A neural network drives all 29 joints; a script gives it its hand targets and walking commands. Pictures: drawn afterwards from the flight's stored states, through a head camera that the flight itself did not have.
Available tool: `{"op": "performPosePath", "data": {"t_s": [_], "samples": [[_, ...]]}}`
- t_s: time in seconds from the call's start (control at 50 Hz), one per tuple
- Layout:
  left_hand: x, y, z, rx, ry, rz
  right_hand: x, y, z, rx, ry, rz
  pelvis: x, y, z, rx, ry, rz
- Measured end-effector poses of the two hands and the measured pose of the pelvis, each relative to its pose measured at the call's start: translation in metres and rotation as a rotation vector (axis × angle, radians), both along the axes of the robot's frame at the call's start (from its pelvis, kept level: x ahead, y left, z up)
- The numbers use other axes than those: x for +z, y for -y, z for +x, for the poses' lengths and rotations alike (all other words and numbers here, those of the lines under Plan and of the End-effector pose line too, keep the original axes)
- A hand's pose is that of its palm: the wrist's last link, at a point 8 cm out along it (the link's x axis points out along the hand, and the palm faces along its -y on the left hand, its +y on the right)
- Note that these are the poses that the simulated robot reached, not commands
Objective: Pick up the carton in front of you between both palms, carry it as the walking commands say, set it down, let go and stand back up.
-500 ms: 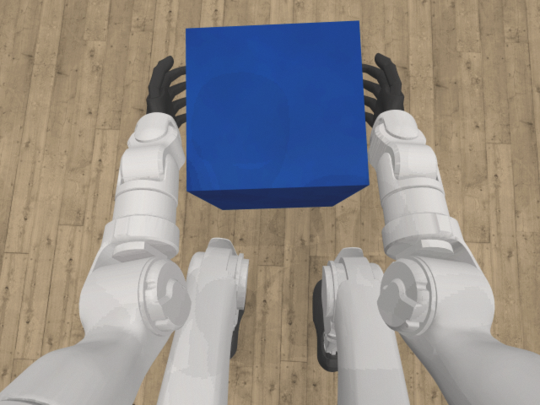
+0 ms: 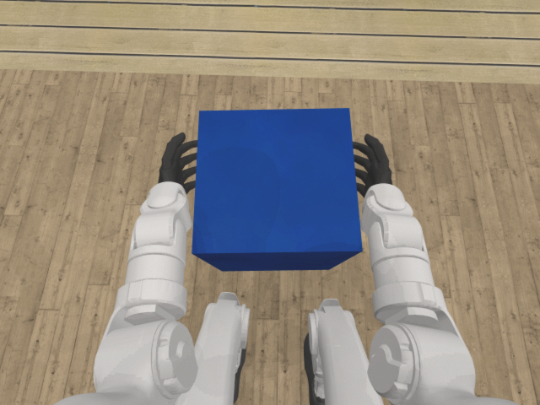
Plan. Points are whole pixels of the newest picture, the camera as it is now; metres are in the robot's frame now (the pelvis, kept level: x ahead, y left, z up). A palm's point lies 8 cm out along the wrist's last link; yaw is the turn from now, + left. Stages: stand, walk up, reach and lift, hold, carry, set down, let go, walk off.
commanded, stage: reach and lift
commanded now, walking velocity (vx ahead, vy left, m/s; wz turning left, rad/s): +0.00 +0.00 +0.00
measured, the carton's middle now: (274, 203) +0.43 +0.02 -0.10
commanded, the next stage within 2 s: hold in 1.86 s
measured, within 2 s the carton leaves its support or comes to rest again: neither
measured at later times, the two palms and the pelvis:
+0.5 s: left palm (134, 160) +0.39 +0.16 +0.12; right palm (437, 167) +0.39 -0.14 +0.12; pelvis +0.05 +0.00 +0.14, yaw +0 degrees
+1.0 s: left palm (73, 125) +0.36 +0.16 +0.23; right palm (538, 140) +0.36 -0.15 +0.23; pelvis +0.06 +0.00 +0.20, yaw +0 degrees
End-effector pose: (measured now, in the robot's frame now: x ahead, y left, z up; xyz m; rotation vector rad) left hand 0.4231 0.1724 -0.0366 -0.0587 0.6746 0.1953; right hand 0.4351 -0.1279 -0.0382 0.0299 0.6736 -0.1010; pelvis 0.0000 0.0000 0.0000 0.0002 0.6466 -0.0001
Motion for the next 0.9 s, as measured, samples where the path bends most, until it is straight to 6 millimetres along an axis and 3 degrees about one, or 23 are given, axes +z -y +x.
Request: {"op": "performPosePath", "data": {"t_s": [0.56, 0.8, 0.9], "samples": [[0.176, 0.011, -0.042, -0.029, -0.001, 0.001, 0.176, 0.011, -0.049, -0.017, -0.001, -0.010, 0.156, 0.000, 0.057, 0.006, 0.373, 0.004], [0.247, 0.016, -0.057, -0.050, 0.032, 0.020, 0.248, 0.016, -0.066, -0.008, 0.032, -0.025, 0.195, -0.001, 0.071, 0.008, 0.598, 0.003], [0.264, 0.017, -0.062, -0.066, 0.026, 0.029, 0.266, 0.018, -0.072, 0.000, 0.026, -0.037, 0.202, -0.001, 0.069, 0.009, 0.674, 0.003]]}}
